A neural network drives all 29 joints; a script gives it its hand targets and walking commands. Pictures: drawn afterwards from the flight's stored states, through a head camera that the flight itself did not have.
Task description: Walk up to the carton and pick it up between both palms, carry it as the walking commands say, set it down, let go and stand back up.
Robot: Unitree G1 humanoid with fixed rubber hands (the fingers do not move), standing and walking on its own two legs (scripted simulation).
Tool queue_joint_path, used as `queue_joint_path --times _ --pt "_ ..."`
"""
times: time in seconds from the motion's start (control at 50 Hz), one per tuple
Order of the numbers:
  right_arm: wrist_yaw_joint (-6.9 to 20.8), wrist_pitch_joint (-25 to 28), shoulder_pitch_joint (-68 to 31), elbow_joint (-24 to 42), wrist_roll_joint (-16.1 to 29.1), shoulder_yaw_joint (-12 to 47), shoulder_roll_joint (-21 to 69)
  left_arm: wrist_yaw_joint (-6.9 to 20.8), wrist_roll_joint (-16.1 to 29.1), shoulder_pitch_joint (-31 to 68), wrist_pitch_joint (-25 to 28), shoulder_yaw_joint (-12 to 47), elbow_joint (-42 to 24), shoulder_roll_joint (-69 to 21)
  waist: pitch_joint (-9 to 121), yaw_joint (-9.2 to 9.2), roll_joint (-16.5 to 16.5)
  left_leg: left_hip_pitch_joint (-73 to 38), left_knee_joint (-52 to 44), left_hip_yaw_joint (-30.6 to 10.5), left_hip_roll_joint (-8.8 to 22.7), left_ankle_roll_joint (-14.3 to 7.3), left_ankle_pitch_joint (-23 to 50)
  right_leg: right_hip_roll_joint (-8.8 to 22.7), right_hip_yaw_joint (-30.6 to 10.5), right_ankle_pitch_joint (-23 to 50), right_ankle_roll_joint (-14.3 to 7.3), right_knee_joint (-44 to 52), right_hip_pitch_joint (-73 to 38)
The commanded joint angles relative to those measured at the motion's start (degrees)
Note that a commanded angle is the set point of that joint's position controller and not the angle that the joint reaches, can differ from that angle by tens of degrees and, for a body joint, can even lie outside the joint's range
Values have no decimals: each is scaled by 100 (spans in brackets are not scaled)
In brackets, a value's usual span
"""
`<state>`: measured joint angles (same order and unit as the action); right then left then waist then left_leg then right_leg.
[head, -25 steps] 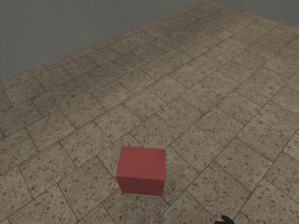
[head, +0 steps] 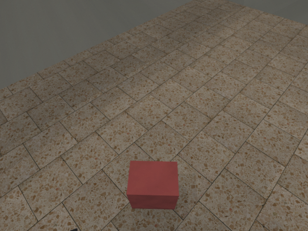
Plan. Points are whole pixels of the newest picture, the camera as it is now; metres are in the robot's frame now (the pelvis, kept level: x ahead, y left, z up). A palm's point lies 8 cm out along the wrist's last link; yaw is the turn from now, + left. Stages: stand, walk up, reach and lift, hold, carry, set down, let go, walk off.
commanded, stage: walk up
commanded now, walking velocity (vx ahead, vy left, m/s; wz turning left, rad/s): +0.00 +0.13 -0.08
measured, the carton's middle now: (153, 186) +0.43 +0.01 -0.62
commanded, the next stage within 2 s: stand in 2.00 s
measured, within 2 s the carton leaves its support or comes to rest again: neither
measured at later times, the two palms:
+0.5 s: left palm out of the picture +0.05 +0.29 -0.15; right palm out of the picture +0.03 -0.17 -0.11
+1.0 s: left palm out of the picture +0.05 +0.26 -0.10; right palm out of the picture +0.02 -0.21 -0.13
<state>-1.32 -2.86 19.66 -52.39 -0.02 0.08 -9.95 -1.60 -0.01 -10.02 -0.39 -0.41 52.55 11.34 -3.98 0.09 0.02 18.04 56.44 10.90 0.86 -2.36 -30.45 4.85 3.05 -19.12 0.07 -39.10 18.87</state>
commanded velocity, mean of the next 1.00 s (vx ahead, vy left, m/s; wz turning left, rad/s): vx -0.02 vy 0.02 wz -0.09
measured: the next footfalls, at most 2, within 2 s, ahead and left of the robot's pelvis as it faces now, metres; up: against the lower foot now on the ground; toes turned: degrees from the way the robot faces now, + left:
left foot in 0.18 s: +0.02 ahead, +0.13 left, +0.00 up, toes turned +9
right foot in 0.72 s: +0.00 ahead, -0.08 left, +0.00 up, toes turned -4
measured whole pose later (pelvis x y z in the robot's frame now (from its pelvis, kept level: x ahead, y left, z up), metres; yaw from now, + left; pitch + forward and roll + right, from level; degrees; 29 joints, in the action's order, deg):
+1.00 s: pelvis -0.04 +0.02 +0.01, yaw -3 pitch -1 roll +2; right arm -1.3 -3.4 11.7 -50.1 0.0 0.1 -10.7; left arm -0.9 0.0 -10.3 0.4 -0.4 52.5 11.3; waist -5.4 0.0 0.7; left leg 15.1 41.6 8.2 2.1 -3.1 -25.4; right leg 1.5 0.2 -16.2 -1.3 -31.6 14.6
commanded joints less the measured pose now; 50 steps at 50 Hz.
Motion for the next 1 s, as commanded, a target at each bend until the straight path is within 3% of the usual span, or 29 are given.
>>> queue_joint_path --times 0.0,0.04,0.08,0.1,0.12,0.14,0.16,0.18,0.2,0.22,0.26,0.28,0.3,0.4,0.5,0.54,0.6,0.64,0.66,0.68,0.7,0.72,0.74,0.78,0.86,0.92,0.94,0.96,0.98 --pt "50 -136 -5 683 -133 -321 -462 -150 -220 -295 71 -247 -265 1053 -136 32 -1415 561 -299 -1106 263 265 144 1422 -1677 2668 -902 2281 -286" --pt "50 -129 -70 696 -94 -274 -500 -115 -229 -88 24 -344 -355 1216 9 -25 -1697 -50 -1275 -1010 174 235 106 1224 -1561 2515 -837 2068 -133" --pt "8 -42 195 517 -15 -228 -449 -57 -139 287 -63 -420 -447 1254 225 -279 -1677 -981 -2816 -817 59 195 967 900 -1202 2150 -602 1708 -28" --pt "-11 141 487 335 26 -206 -445 -24 -70 306 -129 -364 -307 998 662 -464 -1390 -1886 -3883 -891 337 318 1860 276 -514 1384 -331 1135 -16" --pt "-57 289 671 244 -85 -383 -1021 15 -44 167 -150 -250 -346 564 705 -523 401 -2479 -4272 -2007 1534 373 2956 -390 -160 -514 -137 1 1103" --pt "-60 325 632 210 -236 -456 -1421 20 -81 184 -183 -179 -461 405 559 -331 1048 -2174 -3955 -2865 2542 66 4730 -542 -320 -1306 21 -593 1588" --pt "-40 331 389 172 -227 -403 -1329 8 -99 -65 -256 -174 -348 431 579 -112 692 -1722 -3873 -2475 2335 -173 4911 -271 -722 -1329 -5 -748 1021" --pt "-52 313 83 242 -234 -373 -1116 10 -83 24 -311 -159 -371 361 360 -56 704 -1271 -4081 -2194 2109 -228 4106 -294 -816 -1068 -4 -775 760" --pt "-56 348 -128 307 -216 -317 -901 64 -48 26 -309 -186 -280 358 142 43 717 -1544 -3908 -1862 1797 -23 4925 -358 -679 -726 25 -886 951" --pt "-108 363 -321 380 -216 -386 -1170 92 -100 -110 -306 -212 -252 463 284 -11 1109 -1842 -3713 -1840 2060 -173 5867 -432 -543 -765 73 -1204 1174" --pt "-141 372 -254 483 -109 -448 -1188 129 -59 -259 -338 -299 -252 700 559 -51 1111 -2302 -3282 -1381 1988 -1 7059 -427 -457 -676 177 -1848 1507" --pt "-161 358 -215 556 -43 -447 -1133 145 -12 -217 -349 -310 -275 680 552 -43 1140 -2228 -2989 -1278 2042 2 8074 -441 -449 -896 228 -2009 1523" --pt "-192 367 -144 546 -38 -451 -1086 141 11 -255 -381 -308 -295 628 654 -28 1136 -2266 -2959 -1253 2098 -55 8134 -412 -475 -840 218 -2113 1499" --pt "-216 273 -191 704 -47 -474 -1018 125 -26 -152 -505 -319 -397 615 581 -97 985 -1964 -3042 -1144 2107 -365 6886 -354 -461 -865 308 -2341 1299" --pt "-180 247 -215 647 -139 -461 -1015 126 -75 162 -441 -269 -496 548 499 -171 803 -1654 -3395 -1392 2121 -819 4771 -252 -460 -884 273 -1821 957" --pt "-141 241 -392 631 -190 -445 -993 127 -90 157 -379 -205 -487 462 471 -129 908 -1264 -3634 -1422 1993 -898 3504 -238 -399 -870 214 -1247 531" --pt "-67 194 -634 610 -205 -455 -1041 107 -80 -14 -245 -108 -387 382 372 -16 913 -745 -3558 -1383 1798 -844 2903 -291 -287 -611 104 60 -297" --pt "-11 140 -723 590 -133 -465 -1034 88 -95 -559 -105 -53 -134 359 474 213 735 -513 -3177 -1134 1586 -544 2709 -309 -139 377 -26 1599 -1069" --pt "21 123 -482 564 -102 -409 -792 74 -160 -609 -22 -71 -73 576 604 100 -98 -335 -2593 -789 1143 -262 2057 308 -894 983 -129 2032 -1279" --pt "32 101 -343 631 -105 -306 -493 62 -193 -603 26 -143 -86 975 518 -23 -1270 279 -2028 -374 429 23 676 1314 -2380 1445 -509 2380 -1181" --pt "13 -11 -528 632 -105 -334 -582 35 -185 -638 33 -140 -81 1136 136 109 -1454 463 -1356 -585 166 42 -301 1716 -2994 876 -940 2770 -635" --pt "21 -79 -818 628 -161 -350 -687 -25 -184 -554 61 -120 -34 1069 -194 233 -1144 557 -922 -1001 124 -5 -202 1809 -3086 654 -1081 2996 -348" --pt "56 -120 -854 596 -200 -372 -823 -74 -186 -498 98 -139 -91 1102 -251 184 -902 802 -518 -1101 95 74 21 1818 -3142 917 -1080 2932 -491" --pt "61 -108 -655 442 -200 -324 -590 -53 -171 -344 165 -103 -125 783 36 24 -853 659 -562 -1238 184 183 447 1317 -2630 1429 -863 2762 -730" --pt "38 -60 -656 374 -127 -276 -522 -45 -188 -372 251 -177 -79 836 483 59 -933 594 -922 -1067 55 272 372 1139 -2048 3140 -909 2427 -1430" --pt "14 37 -698 404 -40 -173 -327 -43 -186 -345 210 -201 -21 828 701 71 -1211 -4 -2121 -931 -21 194 272 869 -1607 3852 -895 2093 -1540" --pt "11 56 -669 381 -44 -156 -311 -39 -178 -333 183 -209 -44 839 704 73 -1164 -214 -2562 -841 -40 188 522 792 -1491 3796 -848 1965 -1478" --pt "20 151 -576 427 -20 -163 -384 -40 -161 -465 123 -279 -34 884 806 19 -1074 -498 -2783 -648 -19 415 815 836 -1445 3241 -678 1959 -1428" --pt "119 195 -403 394 -94 -211 -633 26 -134 -870 73 -445 64 1331 1279 98 -834 -778 -2752 -487 -160 273 207 996 -1939 -476 -770 2369 -1390"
